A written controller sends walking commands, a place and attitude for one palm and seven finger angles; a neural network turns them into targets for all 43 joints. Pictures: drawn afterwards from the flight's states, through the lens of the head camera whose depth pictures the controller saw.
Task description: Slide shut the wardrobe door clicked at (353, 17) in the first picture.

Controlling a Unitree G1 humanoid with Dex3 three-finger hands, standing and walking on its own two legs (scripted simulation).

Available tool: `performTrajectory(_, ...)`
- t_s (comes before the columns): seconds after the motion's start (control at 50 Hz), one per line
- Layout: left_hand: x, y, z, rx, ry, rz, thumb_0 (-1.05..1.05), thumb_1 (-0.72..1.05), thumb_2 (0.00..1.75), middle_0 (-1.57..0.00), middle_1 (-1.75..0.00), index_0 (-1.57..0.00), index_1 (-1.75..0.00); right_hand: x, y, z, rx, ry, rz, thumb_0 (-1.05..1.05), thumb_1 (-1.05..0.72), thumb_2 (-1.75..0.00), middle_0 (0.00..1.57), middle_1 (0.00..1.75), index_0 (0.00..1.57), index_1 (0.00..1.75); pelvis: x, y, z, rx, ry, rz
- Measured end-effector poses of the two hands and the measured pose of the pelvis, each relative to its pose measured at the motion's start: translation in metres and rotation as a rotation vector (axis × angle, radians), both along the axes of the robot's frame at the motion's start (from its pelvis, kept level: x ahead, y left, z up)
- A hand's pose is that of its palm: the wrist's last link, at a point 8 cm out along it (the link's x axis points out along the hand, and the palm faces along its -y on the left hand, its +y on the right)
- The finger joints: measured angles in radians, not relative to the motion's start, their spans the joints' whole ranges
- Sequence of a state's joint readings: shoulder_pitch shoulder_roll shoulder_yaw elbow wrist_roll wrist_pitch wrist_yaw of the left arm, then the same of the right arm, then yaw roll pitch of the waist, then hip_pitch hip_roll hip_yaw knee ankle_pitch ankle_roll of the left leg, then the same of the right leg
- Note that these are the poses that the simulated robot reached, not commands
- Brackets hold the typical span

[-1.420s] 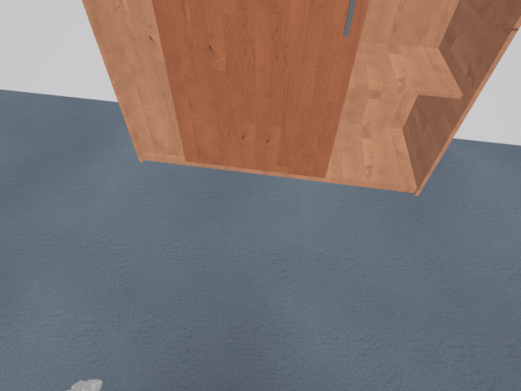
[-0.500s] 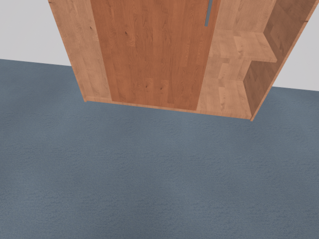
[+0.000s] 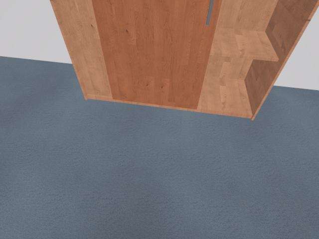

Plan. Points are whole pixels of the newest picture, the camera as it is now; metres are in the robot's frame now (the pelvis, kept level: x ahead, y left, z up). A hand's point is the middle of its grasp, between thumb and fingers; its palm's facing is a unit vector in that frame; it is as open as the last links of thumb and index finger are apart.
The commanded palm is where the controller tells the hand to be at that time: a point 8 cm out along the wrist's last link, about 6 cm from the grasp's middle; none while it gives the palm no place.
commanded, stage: look at it before walking up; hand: left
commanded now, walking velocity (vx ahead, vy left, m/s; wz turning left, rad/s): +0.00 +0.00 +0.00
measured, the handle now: (210, 7) +1.26 -0.21 +0.11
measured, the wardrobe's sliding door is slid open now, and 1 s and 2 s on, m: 0.49 0.49 0.49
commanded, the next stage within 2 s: walk to a spot facing it in 0.02 s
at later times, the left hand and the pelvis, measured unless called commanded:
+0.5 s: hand out of the picture +0.08 +0.17 -0.19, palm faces -0.08 -0.97 -0.22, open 7.4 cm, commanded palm none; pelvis +0.06 -0.03 -0.02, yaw -8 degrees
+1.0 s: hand (110, 188) +0.32 +0.19 -0.20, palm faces -0.32 -0.92 -0.21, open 7.4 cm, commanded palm none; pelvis +0.25 +0.00 -0.02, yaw -26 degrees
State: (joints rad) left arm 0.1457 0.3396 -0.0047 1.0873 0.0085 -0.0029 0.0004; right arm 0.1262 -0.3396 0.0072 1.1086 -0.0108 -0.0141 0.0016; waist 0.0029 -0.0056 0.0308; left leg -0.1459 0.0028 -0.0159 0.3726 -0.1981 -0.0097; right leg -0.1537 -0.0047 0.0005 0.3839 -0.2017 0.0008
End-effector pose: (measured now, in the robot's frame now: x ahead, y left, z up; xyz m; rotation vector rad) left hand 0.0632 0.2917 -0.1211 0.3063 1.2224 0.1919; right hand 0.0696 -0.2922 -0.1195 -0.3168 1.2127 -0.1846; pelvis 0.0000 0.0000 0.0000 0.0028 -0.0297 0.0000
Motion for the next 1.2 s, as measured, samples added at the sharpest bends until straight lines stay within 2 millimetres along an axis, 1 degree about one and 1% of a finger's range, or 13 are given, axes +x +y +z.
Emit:
performTrajectory(0.24,-0.004,-0.007,-0.007,-0.014,0.031,0.005,0.0,0.91,0.9,-0.2,-0.3,-0.2,-0.3,-0.001,0.008,-0.005,0.014,0.005,-0.017,0.0,-0.91,-0.9,0.2,0.3,0.2,0.3,0.007,0.0,-0.002,0.0,0.004,-0.027)
performTrajectory(0.38,-0.008,-0.037,-0.024,-0.08,0.118,-0.022,0.0,0.91,0.9,-0.2,-0.3,-0.2,-0.3,-0.022,0.022,-0.026,0.085,0.018,-0.121,0.0,-0.91,-0.9,0.2,0.3,0.2,0.3,0.029,-0.008,-0.013,0.013,0.016,-0.108)
performTrajectory(0.5,0.011,-0.075,-0.033,-0.11,0.11,-0.03,0.0,0.91,0.9,-0.2,-0.3,-0.2,-0.3,-0.043,0.017,-0.048,0.13,0.116,-0.201,0.0,-0.91,-0.9,0.2,0.3,0.2,0.3,0.055,-0.028,-0.024,-0.008,0.01,-0.139)
performTrajectory(0.58,0.012,-0.092,-0.024,-0.124,0.145,-0.024,0.0,0.91,0.9,-0.2,-0.3,-0.2,-0.3,-0.014,0.013,-0.036,0.139,0.106,-0.216,0.01,-0.91,-0.9,0.2,0.3,0.2,0.3,0.075,-0.033,-0.013,0.004,0.018,-0.179)
performTrajectory(0.66,0.017,-0.098,-0.016,-0.136,0.236,-0.053,0.0,0.91,0.9,-0.21,-0.3,-0.2,-0.3,0.041,0.011,-0.021,0.148,-0.018,-0.245,0.01,-0.91,-0.9,0.2,0.3,0.2,0.3,0.099,-0.032,-0.004,0.016,0.035,-0.228)
performTrajectory(0.74,0.039,-0.091,-0.015,-0.134,0.292,-0.078,0.0,0.9,0.9,-0.21,-0.3,-0.21,-0.3,0.103,0.013,-0.01,0.148,-0.134,-0.251,0.01,-0.91,-0.9,0.2,0.3,0.19,0.3,0.128,-0.027,-0.002,0.013,0.046,-0.274)
performTrajectory(0.8,0.07,-0.079,-0.02,-0.124,0.301,-0.088,0.0,0.9,0.9,-0.21,-0.3,-0.21,-0.3,0.151,0.016,-0.005,0.138,-0.196,-0.238,0.01,-0.91,-0.9,0.2,0.3,0.19,0.3,0.156,-0.021,-0.006,0.006,0.049,-0.302)
performTrajectory(0.86,0.111,-0.063,-0.033,-0.114,0.298,-0.106,0.0,0.9,0.9,-0.21,-0.3,-0.21,-0.3,0.195,0.021,-0.004,0.108,-0.255,-0.232,0.01,-0.91,-0.9,0.2,0.3,0.2,0.3,0.189,-0.012,-0.016,0.0,0.05,-0.337)
performTrajectory(0.92,0.167,-0.048,-0.049,-0.104,0.285,-0.157,0.0,0.9,0.9,-0.21,-0.3,-0.21,-0.3,0.216,0.023,-0.007,0.065,-0.306,-0.264,0.0,-0.91,-0.9,0.2,0.3,0.2,0.3,0.218,-0.004,-0.028,-0.012,0.039,-0.393)
performTrajectory(0.98,0.24,-0.047,-0.047,-0.095,0.218,-0.241,0.0,0.91,0.9,-0.2,-0.3,-0.2,-0.3,0.205,0.03,-0.004,0.057,-0.267,-0.337,0.0,-0.91,-0.9,0.2,0.3,0.2,0.3,0.24,-0.004,-0.021,-0.006,0.029,-0.441)
performTrajectory(1.04,0.317,-0.061,-0.035,-0.103,0.114,-0.325,0.0,0.91,0.9,-0.2,-0.3,-0.2,-0.3,0.181,0.04,-0.005,0.065,-0.179,-0.432,0.0,-0.91,-0.9,0.2,0.3,0.2,0.3,0.263,-0.006,-0.012,-0.002,0.032,-0.48)
performTrajectory(1.12,0.408,-0.097,-0.019,-0.116,0.004,-0.44,0.0,0.91,0.9,-0.2,-0.3,-0.2,-0.29,0.141,0.055,-0.009,0.083,-0.052,-0.576,0.0,-0.92,-0.9,0.2,0.3,0.2,0.3,0.293,-0.012,-0.005,0.01,0.04,-0.536)
performTrajectory(1.2,0.481,-0.149,-0.009,-0.135,-0.054,-0.56,0.0,0.91,0.9,-0.2,-0.3,-0.19,-0.29,0.105,0.072,-0.013,0.116,0.078,-0.704,0.0,-0.92,-0.9,0.2,0.3,0.2,0.3,0.321,-0.026,-0.004,0.02,0.041,-0.587)
